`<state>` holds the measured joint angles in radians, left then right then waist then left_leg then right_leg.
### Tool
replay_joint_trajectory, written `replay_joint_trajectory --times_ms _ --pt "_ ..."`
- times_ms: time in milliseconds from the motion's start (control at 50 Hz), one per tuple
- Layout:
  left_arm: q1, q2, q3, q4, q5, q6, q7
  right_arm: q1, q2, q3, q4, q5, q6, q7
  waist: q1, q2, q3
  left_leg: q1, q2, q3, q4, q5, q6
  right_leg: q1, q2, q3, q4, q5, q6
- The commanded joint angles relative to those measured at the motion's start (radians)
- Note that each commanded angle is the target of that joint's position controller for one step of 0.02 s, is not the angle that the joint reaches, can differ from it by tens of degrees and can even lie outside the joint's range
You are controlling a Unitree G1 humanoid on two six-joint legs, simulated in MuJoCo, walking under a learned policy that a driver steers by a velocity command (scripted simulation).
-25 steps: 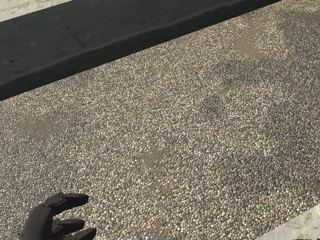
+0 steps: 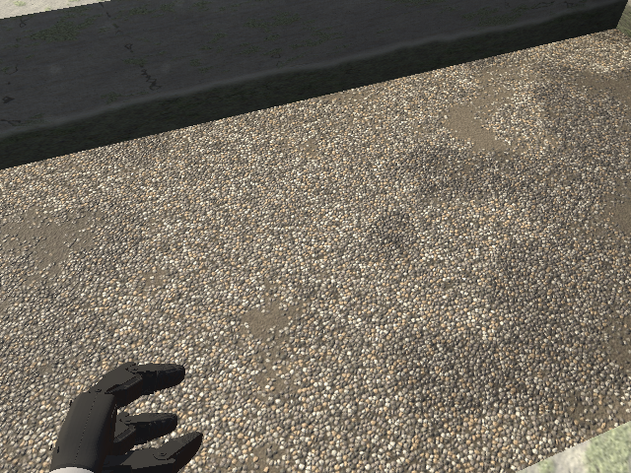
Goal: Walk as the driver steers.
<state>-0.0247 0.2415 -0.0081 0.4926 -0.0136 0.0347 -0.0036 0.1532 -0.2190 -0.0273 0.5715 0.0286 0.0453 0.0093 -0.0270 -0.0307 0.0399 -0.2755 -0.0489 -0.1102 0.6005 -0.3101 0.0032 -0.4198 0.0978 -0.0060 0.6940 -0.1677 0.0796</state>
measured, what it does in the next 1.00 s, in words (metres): steps on the spot, turning left: left foot, then left foot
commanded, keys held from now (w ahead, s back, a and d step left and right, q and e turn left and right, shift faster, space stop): w+q+shift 0.76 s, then w+shift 0.02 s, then w+e+shift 0.22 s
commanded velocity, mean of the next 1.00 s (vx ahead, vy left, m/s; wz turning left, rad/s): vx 1.00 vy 0.00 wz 0.75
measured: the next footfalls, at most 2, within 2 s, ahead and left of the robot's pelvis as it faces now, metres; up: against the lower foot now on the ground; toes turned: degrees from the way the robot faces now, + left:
left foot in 0.44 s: +0.02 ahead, +0.12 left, +0.00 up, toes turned +26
left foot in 0.90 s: +0.00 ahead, +0.20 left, +0.00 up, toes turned +24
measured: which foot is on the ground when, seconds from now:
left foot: down 0.00-0.06, up 0.08-0.42, down 0.44-0.70, up 0.72-0.88, down 0.90-1.00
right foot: down 0.00-0.96, up 0.98-1.00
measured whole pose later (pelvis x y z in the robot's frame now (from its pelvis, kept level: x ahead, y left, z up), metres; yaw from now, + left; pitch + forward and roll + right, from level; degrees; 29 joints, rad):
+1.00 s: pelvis -0.01 +0.08 -0.02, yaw +42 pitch +0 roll -2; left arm 0.22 0.20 0.01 0.63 -0.02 0.01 -0.02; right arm -0.04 -0.19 0.02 0.49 0.00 0.04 0.05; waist 0.05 0.01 0.00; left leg -0.46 -0.01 0.01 0.81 -0.34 0.04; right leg -0.31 -0.07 -0.04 0.81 -0.46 0.03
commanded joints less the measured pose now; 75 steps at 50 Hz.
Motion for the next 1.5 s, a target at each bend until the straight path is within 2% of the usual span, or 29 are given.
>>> replay_joint_trajectory --times_ms 20,60,80,100,160,240,380,420,460,480,500,540,600,680,700,720,740,780,840,900,980,1120,1240,1280,1320,1360,1420,1460,1500 --pt "-0.075 0.003 0.003 -0.102 0.027 -0.046 0.009 -0.281 -0.115 -0.029 -0.166 0.007 -0.042 -0.006 0.071 0.106 -0.132 -0.099 0.13 -0.234 -0.171 0.035 0.108 0.181 -0.086 0.02 -0.08 0.019 -0.022" --pt "0.021 0.016 0.017 -0.059 0.035 -0.037 0.021 -0.209 -0.079 -0.034 -0.16 0.026 -0.039 0.002 0.077 0.005 -0.174 -0.138 0.037 -0.147 -0.021 -0.001 0.078 0.375 -0.143 0.042 -0.149 0.072 -0.032" --pt "0.079 0.087 0.043 -0.042 0.04 -0.032 0.027 -0.195 -0.046 -0.028 -0.174 0.037 -0.036 0.004 0.109 -0.161 -0.199 -0.275 -0.034 -0.054 0.113 -0.11 0.054 0.456 -0.233 0.183 -0.242 -0.042 -0.027" --pt "0.131 0.143 0.063 -0.031 0.044 -0.028 0.03 -0.208 -0.048 -0.029 -0.183 0.034 -0.028 0.001 0.132 -0.21 -0.163 -0.392 -0.037 -0.014 0.258 -0.155 0.056 0.433 -0.332 0.343 -0.333 -0.161 -0.034" --pt "0.118 0.104 0.051 -0.021 0.053 -0.06 0.059 -0.187 -0.044 -0.038 -0.167 0.008 -0.018 0.004 0.056 -0.05 -0.147 -0.46 0.008 -0.076 0.54 -0.068 0.034 0.312 -0.401 0.381 -0.309 -0.186 -0.025" --pt "0.102 0.076 0.039 -0.003 0.045 -0.074 0.053 -0.196 -0.052 -0.03 -0.149 -0.014 0.026 0.011 0.033 -0.058 -0.119 -0.376 0.046 -0.003 0.576 0.006 -0.002 0.146 -0.359 0.169 -0.307 -0.16 -0.032" --pt "0.189 0.147 0.074 0.065 0.031 -0.089 0.032 -0.27 -0.061 -0.006 -0.165 -0.012 0.049 0.02 0.079 -0.073 -0.114 -0.171 0.095 0.164 0.282 -0.065 0.033 0.091 -0.396 -0.024 -0.318 -0.201 -0.107" --pt "0.141 0.138 0.074 0.061 0.025 -0.077 0.042 -0.257 -0.063 -0.005 -0.153 -0.001 0.042 0.025 0.056 -0.03 -0.107 -0.078 0.104 0.202 0.168 -0.015 0.061 0.068 -0.415 -0.059 -0.3 -0.247 -0.126" --pt "0.156 0.083 0.064 0.066 0.019 -0.057 0.048 -0.095 -0.061 -0.006 -0.079 -0.016 0.021 0.021 0.015 0.145 -0.153 0.125 0.064 0.174 0.072 0.11 0.108 0.0 -0.277 -0.232 -0.032 -0.111 -0.052" --pt "0.078 0.084 0.058 0.017 0.029 -0.043 0.045 -0.038 -0.139 -0.035 -0.06 0.032 0.025 0.011 -0.055 0.27 -0.159 0.133 0.092 -0.043 -0.026 0.07 0.178 -0.102 -0.142 -0.288 0.118 -0.092 0.011" --pt "-0.062 0.089 0.061 -0.058 0.025 -0.035 0.04 -0.031 -0.197 -0.054 -0.067 0.028 0.028 0.003 -0.102 0.359 -0.103 0.143 0.179 -0.299 -0.114 0.066 0.231 -0.315 -0.097 -0.197 0.264 -0.275 0.026" --pt "-0.059 0.059 0.049 -0.079 0.026 -0.048 0.024 -0.132 -0.151 -0.039 -0.116 -0.028 0.02 -0.026 -0.052 0.231 -0.161 0.156 0.243 -0.369 -0.088 0.311 0.285 -0.411 -0.096 -0.016 0.455 -0.332 0.044" --pt "0.088 0.03 0.035 -0.042 0.051 -0.046 0.032 -0.309 -0.097 -0.017 -0.165 -0.042 -0.01 -0.018 0.069 0.146 -0.212 -0.109 0.106 -0.208 -0.021 0.397 0.197 -0.103 -0.091 -0.015 0.345 -0.228 0.016" --pt "0.155 -0.001 0.027 -0.02 0.027 -0.028 0.032 -0.348 -0.089 -0.023 -0.187 0.001 -0.014 -0.004 0.097 0.07 -0.195 -0.259 0.066 -0.263 -0.016 0.234 0.164 0.276 -0.097 -0.005 -0.042 -0.028 -0.029" --pt "0.221 0.028 0.037 0.007 0.046 -0.029 0.027 -0.316 -0.074 -0.023 -0.194 0.013 -0.012 -0.005 0.114 -0.051 -0.221 -0.413 -0.006 -0.198 0.112 0.129 0.105 0.488 -0.169 0.035 -0.044 0.086 -0.065" --pt "0.227 0.121 0.066 0.015 0.073 -0.028 0.024 -0.248 -0.037 -0.015 -0.206 0.034 -0.021 -0.009 0.114 -0.314 -0.262 -0.608 -0.068 -0.102 0.253 -0.056 0.057 0.645 -0.358 0.206 -0.034 0.195 -0.122" --pt "0.225 0.164 0.086 0.018 0.084 -0.02 0.031 -0.282 -0.057 -0.021 -0.21 0.011 -0.03 -0.017 0.154 -0.372 -0.223 -0.702 -0.047 -0.071 0.382 -0.166 0.037 0.581 -0.485 0.388 -0.131 0.137 -0.202" --pt "0.187 0.095 0.055 0.007 0.072 -0.031 0.04 -0.383 -0.093 -0.033 -0.212 -0.035 -0.044 -0.013 0.141 -0.11 -0.153 -0.657 0.0 -0.046 0.499 -0.091 0.01 0.396 -0.508 0.406 -0.189 0.013 -0.241" --pt "0.006 0.039 0.023 -0.008 0.033 -0.067 0.014 -0.257 -0.019 0.006 -0.179 -0.022 -0.018 0.022 0.02 -0.093 -0.115 -0.241 0.053 0.037 0.314 -0.006 -0.016 0.02 -0.374 0.193 -0.256 -0.21 -0.156" --pt "0.0 0.046 0.026 -0.002 -0.007 -0.061 -0.01 -0.184 -0.023 0.006 -0.139 -0.038 -0.002 0.047 -0.001 -0.04 -0.113 0.061 0.009 0.168 0.148 0.095 -0.007 -0.087 -0.265 0.061 -0.204 -0.184 -0.137" --pt "0.011 0.015 0.026 -0.019 -0.013 -0.044 -0.022 -0.184 -0.124 0.0 -0.164 -0.018 -0.019 0.032 -0.059 0.295 -0.162 -0.02 0.202 -0.097 -0.149 0.057 0.061 -0.01 -0.075 -0.082 0.14 -0.259 -0.06" --pt "0.06 -0.014 0.043 -0.028 0.006 -0.023 0.006 -0.123 -0.05 0.01 -0.107 -0.061 -0.087 -0.039 -0.003 0.153 -0.198 0.058 0.317 -0.111 -0.122 0.244 0.086 -0.101 -0.126 0.065 0.327 -0.291 -0.076" --pt "0.098 -0.052 0.019 -0.015 0.015 0.012 -0.021 -0.19 -0.052 0.003 -0.092 -0.031 -0.088 -0.036 0.067 0.061 -0.171 -0.188 0.241 0.122 -0.059 0.092 -0.013 0.294 -0.098 -0.045 -0.002 -0.043 -0.131" --pt "0.108 0.053 0.052 -0.004 -0.012 0.034 -0.012 -0.178 -0.005 0.017 -0.127 -0.053 -0.067 -0.054 0.085 -0.191 -0.148 -0.271 0.06 0.256 0.145 0.133 -0.094 0.301 -0.155 0.185 -0.034 0.142 -0.226" --pt "0.073 0.097 0.064 -0.038 0.004 0.051 0.007 -0.287 -0.04 0.008 -0.196 -0.038 -0.064 -0.048 0.125 -0.226 -0.101 -0.399 0.025 0.16 0.265 -0.119 -0.102 0.267 -0.253 0.429 -0.161 0.157 -0.287" --pt "-0.026 0.107 0.069 -0.065 0.018 0.042 0.016 -0.213 -0.066 0.003 -0.192 -0.038 -0.075 -0.04 0.072 -0.189 -0.133 -0.404 0.044 0.095 0.293 -0.126 -0.1 0.263 -0.265 0.46 -0.16 0.203 -0.306" --pt "-0.164 0.052 0.051 -0.097 -0.007 0.028 0.0 -0.113 -0.031 0.011 -0.152 -0.045 -0.077 -0.041 -0.002 -0.066 -0.162 -0.075 0.048 0.128 0.125 0.063 -0.08 0.061 -0.17 0.367 -0.131 0.124 -0.239" --pt "-0.126 0.003 0.04 -0.096 -0.029 0.027 -0.006 -0.087 -0.072 -0.003 -0.126 -0.066 -0.068 -0.025 -0.01 0.168 -0.185 0.19 0.118 0.118 0.049 0.274 -0.053 -0.117 -0.044 0.226 -0.037 0.018 -0.163" --pt "-0.087 -0.018 0.036 -0.083 -0.002 0.026 0.003 -0.027 -0.104 -0.01 -0.114 -0.087 -0.053 -0.03 -0.047 0.344 -0.165 0.204 0.307 -0.02 -0.044 0.412 -0.003 -0.206 -0.009 0.145 0.13 -0.249 -0.125"
Velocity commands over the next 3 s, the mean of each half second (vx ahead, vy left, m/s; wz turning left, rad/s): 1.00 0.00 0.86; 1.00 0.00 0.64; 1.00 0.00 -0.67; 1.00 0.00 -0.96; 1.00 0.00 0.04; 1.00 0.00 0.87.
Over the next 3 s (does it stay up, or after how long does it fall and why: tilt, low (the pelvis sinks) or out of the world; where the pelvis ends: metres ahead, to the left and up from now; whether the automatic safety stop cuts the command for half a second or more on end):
stays up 0.04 -0.08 -0.02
